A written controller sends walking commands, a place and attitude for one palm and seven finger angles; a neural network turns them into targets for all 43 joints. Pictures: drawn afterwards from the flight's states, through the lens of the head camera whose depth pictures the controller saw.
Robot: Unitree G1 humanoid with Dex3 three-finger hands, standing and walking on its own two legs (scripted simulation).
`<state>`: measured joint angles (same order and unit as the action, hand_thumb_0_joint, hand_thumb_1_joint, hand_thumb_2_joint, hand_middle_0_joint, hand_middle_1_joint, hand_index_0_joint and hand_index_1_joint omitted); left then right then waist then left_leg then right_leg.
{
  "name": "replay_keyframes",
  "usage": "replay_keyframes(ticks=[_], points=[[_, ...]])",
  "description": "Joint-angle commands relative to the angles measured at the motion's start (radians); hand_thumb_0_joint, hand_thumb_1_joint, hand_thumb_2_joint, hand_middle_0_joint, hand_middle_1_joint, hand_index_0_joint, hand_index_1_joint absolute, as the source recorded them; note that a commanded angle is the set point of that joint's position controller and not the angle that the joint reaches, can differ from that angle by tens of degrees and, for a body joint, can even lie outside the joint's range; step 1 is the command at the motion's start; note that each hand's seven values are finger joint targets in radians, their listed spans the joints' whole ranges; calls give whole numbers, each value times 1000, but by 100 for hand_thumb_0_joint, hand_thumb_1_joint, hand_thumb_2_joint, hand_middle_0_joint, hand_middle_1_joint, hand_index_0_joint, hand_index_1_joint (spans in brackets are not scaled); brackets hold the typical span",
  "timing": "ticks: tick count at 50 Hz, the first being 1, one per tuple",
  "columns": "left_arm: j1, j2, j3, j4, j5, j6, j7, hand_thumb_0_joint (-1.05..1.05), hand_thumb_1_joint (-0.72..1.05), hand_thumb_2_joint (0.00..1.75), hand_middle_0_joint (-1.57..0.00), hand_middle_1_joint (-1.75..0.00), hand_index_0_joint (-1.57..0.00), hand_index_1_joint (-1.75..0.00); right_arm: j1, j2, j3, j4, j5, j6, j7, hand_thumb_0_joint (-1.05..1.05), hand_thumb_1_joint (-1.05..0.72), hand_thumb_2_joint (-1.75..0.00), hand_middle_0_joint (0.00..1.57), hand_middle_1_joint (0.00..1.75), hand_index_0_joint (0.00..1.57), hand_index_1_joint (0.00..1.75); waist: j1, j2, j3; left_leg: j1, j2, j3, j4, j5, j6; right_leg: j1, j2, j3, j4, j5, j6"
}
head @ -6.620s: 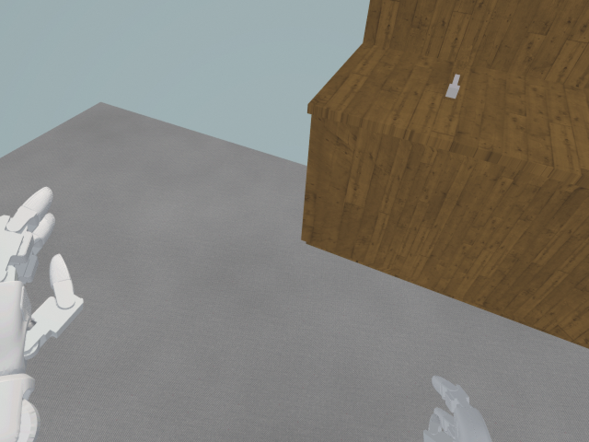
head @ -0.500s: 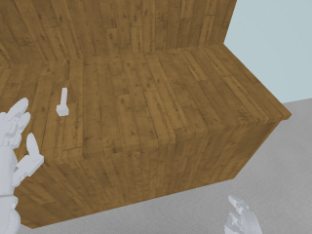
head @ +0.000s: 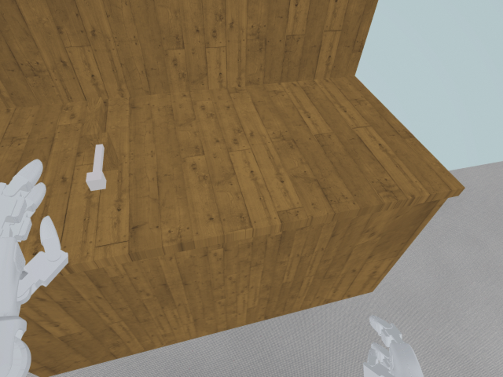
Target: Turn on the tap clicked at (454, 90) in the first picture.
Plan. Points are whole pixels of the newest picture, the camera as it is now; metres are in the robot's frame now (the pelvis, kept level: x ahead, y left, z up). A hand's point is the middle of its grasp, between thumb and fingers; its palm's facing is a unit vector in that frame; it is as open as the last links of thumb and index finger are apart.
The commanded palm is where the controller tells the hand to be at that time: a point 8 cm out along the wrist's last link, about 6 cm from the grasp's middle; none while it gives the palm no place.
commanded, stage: shuffle to correct the standing spot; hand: left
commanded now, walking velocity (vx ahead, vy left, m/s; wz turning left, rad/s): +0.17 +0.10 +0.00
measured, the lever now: (96, 180) +0.44 +0.35 +0.03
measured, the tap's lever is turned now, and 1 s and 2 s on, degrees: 0 0 0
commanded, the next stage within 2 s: come to a stop and stand still in 0.62 s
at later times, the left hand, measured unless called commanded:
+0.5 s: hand (82, 214) +0.27 +0.25 +0.16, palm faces +0.38 -0.84 -0.39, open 7.4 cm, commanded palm +0.22 +0.29 +0.17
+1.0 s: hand (79, 178) +0.32 +0.28 +0.16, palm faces +0.39 -0.85 -0.36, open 7.4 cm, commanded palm +0.27 +0.31 +0.17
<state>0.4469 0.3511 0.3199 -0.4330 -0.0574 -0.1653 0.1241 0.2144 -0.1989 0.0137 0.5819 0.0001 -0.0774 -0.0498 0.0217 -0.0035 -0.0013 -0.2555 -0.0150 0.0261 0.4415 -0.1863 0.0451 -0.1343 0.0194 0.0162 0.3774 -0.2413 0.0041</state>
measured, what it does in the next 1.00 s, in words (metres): walks ahead: left foot, then right foot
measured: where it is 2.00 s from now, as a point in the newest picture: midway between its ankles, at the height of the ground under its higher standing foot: outside the picture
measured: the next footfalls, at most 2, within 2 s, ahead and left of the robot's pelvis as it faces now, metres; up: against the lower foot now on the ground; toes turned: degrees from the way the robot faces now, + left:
left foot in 0.56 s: +0.15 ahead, +0.13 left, +0.00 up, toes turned -1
right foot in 0.86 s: +0.17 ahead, -0.05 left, +0.00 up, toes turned -2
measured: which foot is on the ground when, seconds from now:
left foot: down 0.00-0.40, up 0.42-0.54, down 0.56-1.00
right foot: down 0.00-0.58, up 0.60-0.84, down 0.86-1.00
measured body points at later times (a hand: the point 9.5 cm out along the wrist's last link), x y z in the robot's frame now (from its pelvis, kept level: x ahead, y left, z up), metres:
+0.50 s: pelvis +0.05 +0.01 -0.02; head +0.07 +0.02 +0.43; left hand +0.24 +0.29 +0.18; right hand +0.21 -0.22 -0.11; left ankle +0.05 +0.10 -0.72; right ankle -0.03 -0.12 -0.74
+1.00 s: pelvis +0.10 +0.04 -0.01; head +0.11 +0.04 +0.44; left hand +0.30 +0.32 +0.18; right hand +0.24 -0.19 -0.11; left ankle +0.11 +0.13 -0.74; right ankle +0.13 -0.05 -0.74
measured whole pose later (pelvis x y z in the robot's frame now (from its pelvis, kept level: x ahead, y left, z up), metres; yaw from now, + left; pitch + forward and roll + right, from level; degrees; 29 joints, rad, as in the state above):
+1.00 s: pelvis +0.10 +0.04 -0.01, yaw -3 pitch -1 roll -1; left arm 0.44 0.34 0.37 -0.47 -0.06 -0.18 0.14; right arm 0.22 -0.20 0.02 0.64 0.01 -0.10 -0.03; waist 0.01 0.02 0.04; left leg -0.26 -0.02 0.04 0.58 -0.30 0.03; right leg -0.29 0.01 -0.10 0.54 -0.23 -0.05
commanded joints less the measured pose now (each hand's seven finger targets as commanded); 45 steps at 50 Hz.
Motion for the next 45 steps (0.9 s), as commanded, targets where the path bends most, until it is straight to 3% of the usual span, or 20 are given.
replay_keyframes(ticks=[1,10,14,17,18,20,21,22,24,25,27,28,29,30,31,33,37,41,44,45], points=[[-108,168,113,-216,4,-76,20,0,90,90,-20,-30,-20,-30,-112,-130,-50,-148,2,-59,-13,0,-90,-90,20,30,20,30,-9,69,-50,18,73,-114,-62,-232,12,-77,-35,44,6,-66,-47],[-87,192,149,-251,-3,-95,22,0,90,90,-20,-30,-20,-30,-99,-127,-51,-142,16,-55,-2,0,-90,-90,20,30,20,30,-18,62,-96,46,85,-112,91,101,31,-74,-72,48,194,172,-56],[-61,214,178,-277,-5,-103,24,0,90,90,-20,-30,-20,-30,-95,-129,-54,-147,20,-52,1,0,-90,-90,20,30,20,30,-25,126,-120,135,130,-166,74,224,63,-154,-38,-13,294,121,-30],[-37,193,169,-267,2,-105,24,0,90,90,-20,-30,-20,-30,-86,-127,-56,-147,17,-49,8,0,-90,-90,20,30,20,30,-18,99,-111,85,144,-157,105,275,61,-102,-43,-26,214,72,-37],[-32,195,173,-250,3,-104,25,0,90,90,-20,-30,-20,-30,-94,-126,-56,-149,18,-45,9,0,-90,-90,20,30,20,30,-13,37,-111,2,115,-110,167,249,43,-13,-75,26,163,196,-59],[-20,216,187,-235,4,-109,32,0,90,90,-20,-30,-20,-30,-103,-113,-58,-152,25,-35,17,0,-90,-90,20,30,20,30,-5,-190,-127,-230,6,31,425,149,-4,209,-246,265,118,544,-149],[-51,209,181,-233,4,-121,33,0,90,90,-20,-30,-20,-30,-111,-119,-66,-160,29,-37,26,0,-90,-90,20,30,20,30,10,-226,-83,-372,-7,28,515,-130,-20,277,-324,361,98,644,-204],[-45,219,193,-223,5,-137,36,0,90,90,-20,-30,-20,-30,-112,-115,-57,-155,26,-36,32,0,-90,-90,20,30,20,30,26,-167,-45,-459,23,-20,545,-303,-13,295,-369,389,89,627,-222],[-33,215,188,-248,12,-146,36,0,90,90,-20,-30,-20,-30,-123,-112,-51,-150,25,-30,39,0,-90,-90,20,30,20,30,27,-84,-3,-418,59,-57,420,-303,10,239,-353,333,134,563,-199],[-72,197,172,-271,12,-151,35,0,90,90,-20,-30,-20,-30,-113,-98,-47,-147,22,-29,40,0,-90,-90,20,30,20,30,8,-85,-9,-295,52,-15,315,-215,10,149,-315,234,141,516,-171],[-130,205,171,-305,3,-142,30,0,90,90,-20,-30,-20,-30,-84,-104,-64,-125,27,-36,27,0,-90,-90,20,30,20,30,-51,19,-101,176,-37,47,61,108,10,-97,-160,27,364,433,-68],[-132,213,181,-335,0,-140,29,0,90,90,-20,-30,-20,-30,-89,-136,-82,-134,23,-40,22,0,-90,-90,20,30,20,30,-58,222,-167,387,129,-193,36,242,92,-312,-50,-48,608,142,-5],[-161,210,162,-363,1,-147,29,0,90,90,-20,-30,-20,-30,-98,-136,-89,-153,23,-48,23,0,-90,-90,20,30,20,30,-51,330,-180,372,288,-424,-60,236,188,-387,8,-26,843,-317,5],[-124,221,177,-298,8,-134,31,0,90,90,-20,-30,-20,-30,-87,-119,-78,-142,8,-57,24,0,-90,-90,20,30,20,30,-52,237,-127,263,307,-533,-119,144,235,-441,0,12,946,-325,-6],[-135,209,163,-298,8,-127,28,0,90,90,-20,-30,-20,-30,-102,-119,-77,-138,4,-62,27,0,-90,-90,20,30,20,30,-49,146,-65,167,308,-507,-133,90,258,-466,-41,27,978,-288,-9],[-101,211,172,-299,10,-126,23,0,90,90,-20,-30,-20,-30,-108,-120,-73,-117,10,-73,24,0,-90,-90,20,30,20,30,-32,87,-27,74,264,-363,-127,52,236,-471,-82,10,921,-238,-3],[22,184,180,-319,0,-130,14,0,90,90,-20,-30,-20,-30,-89,-114,-58,-112,15,-90,22,0,-90,-90,20,30,20,30,-13,157,-69,-22,208,-178,-119,89,155,-275,-79,-73,531,-159,-5],[-7,193,199,-249,1,-104,22,0,90,90,-20,-30,-20,-30,-93,-114,-32,-124,14,-91,6,0,-90,-90,20,30,20,30,-10,82,-106,-119,196,-132,-36,51,51,32,-43,-101,135,17,1],[-67,206,203,-189,2,-91,25,0,90,90,-20,-30,-20,-30,-93,-111,-29,-121,7,-90,-2,0,-90,-90,20,30,20,30,-31,-33,-84,-166,73,-79,76,-154,-17,64,-181,135,-4,173,-64],[-62,145,150,-165,-6,-78,17,0,90,90,-20,-30,-20,-30,-62,-118,-49,-118,16,-90,5,0,-90,-90,20,30,20,30,-29,-179,-92,-86,32,-50,175,-146,-31,-28,-244,258,-56,109,-109]])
